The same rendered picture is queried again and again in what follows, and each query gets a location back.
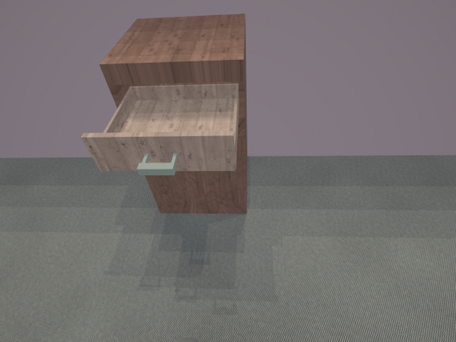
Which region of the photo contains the cabinet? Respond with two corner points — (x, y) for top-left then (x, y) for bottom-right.
(99, 14), (247, 214)

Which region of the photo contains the drawer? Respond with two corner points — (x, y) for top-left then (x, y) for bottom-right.
(81, 83), (239, 171)

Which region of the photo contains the handle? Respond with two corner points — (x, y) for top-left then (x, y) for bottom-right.
(137, 154), (177, 175)

